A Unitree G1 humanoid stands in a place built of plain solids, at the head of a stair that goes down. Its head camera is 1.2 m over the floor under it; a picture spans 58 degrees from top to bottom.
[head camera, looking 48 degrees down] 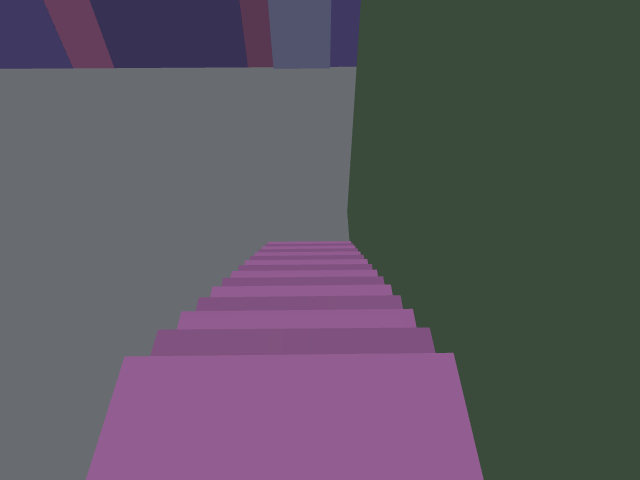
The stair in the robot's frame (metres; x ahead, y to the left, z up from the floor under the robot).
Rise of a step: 0.19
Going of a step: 0.20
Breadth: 1.09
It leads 1 degrees to the left of straight ahead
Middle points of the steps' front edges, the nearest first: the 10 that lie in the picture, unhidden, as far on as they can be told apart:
0.62 0.04 0.00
0.81 0.04 -0.19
1.01 0.05 -0.37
1.22 0.05 -0.56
1.42 0.05 -0.75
1.62 0.05 -0.94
1.82 0.06 -1.13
2.02 0.06 -1.32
2.22 0.06 -1.50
2.42 0.06 -1.69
